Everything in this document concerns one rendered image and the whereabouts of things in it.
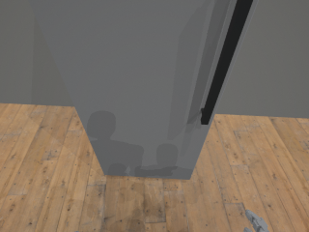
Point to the fridge door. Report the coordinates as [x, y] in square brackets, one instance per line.
[138, 73]

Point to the robot right hand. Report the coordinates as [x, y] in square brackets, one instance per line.
[259, 224]

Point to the handle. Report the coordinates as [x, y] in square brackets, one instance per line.
[239, 17]

